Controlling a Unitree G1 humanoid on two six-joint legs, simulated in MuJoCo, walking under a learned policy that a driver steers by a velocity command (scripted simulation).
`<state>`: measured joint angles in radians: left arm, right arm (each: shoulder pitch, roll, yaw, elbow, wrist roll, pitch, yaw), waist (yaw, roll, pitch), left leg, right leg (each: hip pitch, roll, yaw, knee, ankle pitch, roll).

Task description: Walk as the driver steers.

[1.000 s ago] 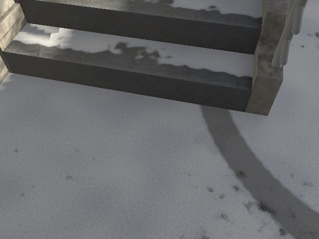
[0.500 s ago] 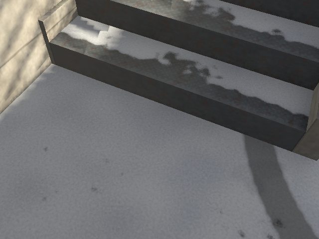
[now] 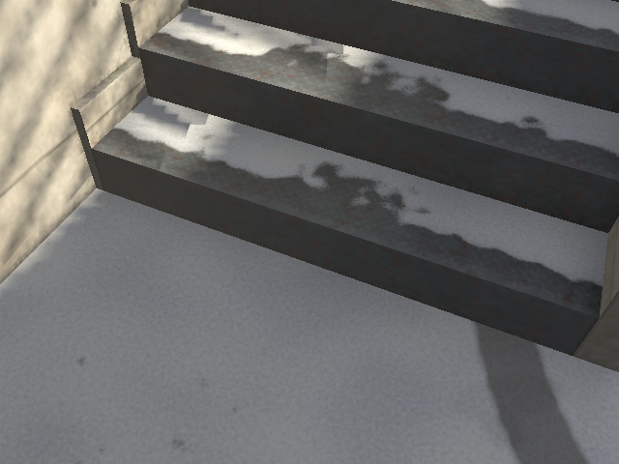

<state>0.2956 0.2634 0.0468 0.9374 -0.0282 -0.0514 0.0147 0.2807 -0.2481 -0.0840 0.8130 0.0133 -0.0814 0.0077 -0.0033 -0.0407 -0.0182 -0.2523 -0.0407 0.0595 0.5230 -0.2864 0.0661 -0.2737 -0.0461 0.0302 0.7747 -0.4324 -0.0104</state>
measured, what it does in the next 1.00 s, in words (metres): walks ahead: right foot, then left foot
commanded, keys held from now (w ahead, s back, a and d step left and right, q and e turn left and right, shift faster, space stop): w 1.00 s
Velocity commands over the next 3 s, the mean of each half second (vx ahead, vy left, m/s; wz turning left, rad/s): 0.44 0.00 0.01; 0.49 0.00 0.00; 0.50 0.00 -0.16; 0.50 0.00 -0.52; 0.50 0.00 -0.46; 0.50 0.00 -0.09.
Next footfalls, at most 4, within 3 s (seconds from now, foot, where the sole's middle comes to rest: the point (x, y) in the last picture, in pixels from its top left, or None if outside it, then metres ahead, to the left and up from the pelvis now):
0.42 right None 0.38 -0.15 -0.77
0.96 left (285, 411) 0.64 0.06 -0.77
1.48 right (358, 332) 0.85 -0.12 -0.77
1.98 left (326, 186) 1.20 -0.04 -0.60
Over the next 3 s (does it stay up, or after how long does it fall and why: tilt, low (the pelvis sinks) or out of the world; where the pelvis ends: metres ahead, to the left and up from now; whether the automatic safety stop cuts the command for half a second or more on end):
stays up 1.47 -0.37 0.36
